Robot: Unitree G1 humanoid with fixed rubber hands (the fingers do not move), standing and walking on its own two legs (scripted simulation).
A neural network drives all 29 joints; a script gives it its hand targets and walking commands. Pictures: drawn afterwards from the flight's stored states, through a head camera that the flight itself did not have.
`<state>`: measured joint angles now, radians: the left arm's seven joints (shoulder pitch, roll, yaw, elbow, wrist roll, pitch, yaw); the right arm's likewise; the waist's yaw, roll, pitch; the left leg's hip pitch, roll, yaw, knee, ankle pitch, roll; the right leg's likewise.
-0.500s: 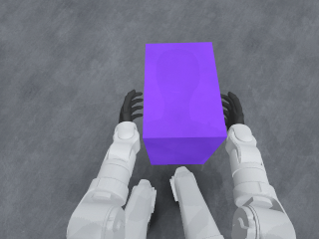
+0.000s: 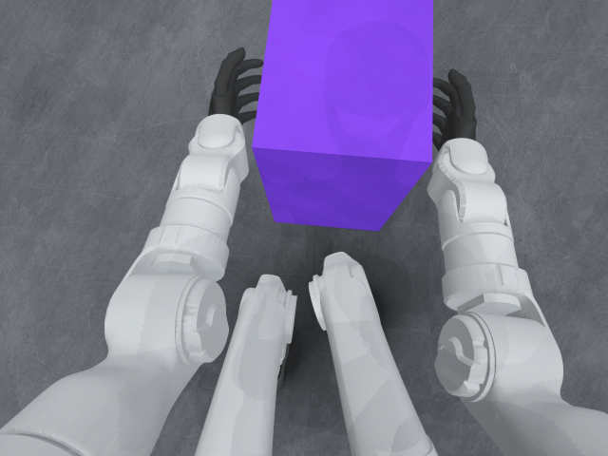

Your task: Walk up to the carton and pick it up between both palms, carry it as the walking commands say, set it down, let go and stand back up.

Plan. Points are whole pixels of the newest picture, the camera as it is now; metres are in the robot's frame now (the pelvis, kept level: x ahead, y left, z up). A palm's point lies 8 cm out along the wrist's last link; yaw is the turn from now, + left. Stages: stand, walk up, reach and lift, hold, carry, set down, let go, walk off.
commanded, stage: set down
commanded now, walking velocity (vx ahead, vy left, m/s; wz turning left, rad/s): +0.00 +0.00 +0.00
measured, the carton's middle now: (338, 112) +0.52 -0.10 -0.20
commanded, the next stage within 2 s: none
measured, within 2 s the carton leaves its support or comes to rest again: neither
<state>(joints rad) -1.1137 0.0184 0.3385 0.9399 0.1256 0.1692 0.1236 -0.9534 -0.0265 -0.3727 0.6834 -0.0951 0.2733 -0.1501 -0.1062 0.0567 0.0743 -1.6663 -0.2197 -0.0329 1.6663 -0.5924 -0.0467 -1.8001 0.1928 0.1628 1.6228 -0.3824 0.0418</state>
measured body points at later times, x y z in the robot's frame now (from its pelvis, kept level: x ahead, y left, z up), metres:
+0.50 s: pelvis -0.02 +0.02 -0.06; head +0.33 -0.03 +0.20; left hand +0.52 +0.06 -0.22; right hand +0.46 -0.21 -0.23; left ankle +0.08 +0.12 -0.50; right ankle +0.14 -0.10 -0.50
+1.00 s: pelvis -0.03 +0.00 -0.12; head +0.32 -0.07 +0.13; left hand +0.55 +0.05 -0.26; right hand +0.50 -0.22 -0.28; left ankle +0.08 +0.12 -0.50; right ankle +0.14 -0.10 -0.50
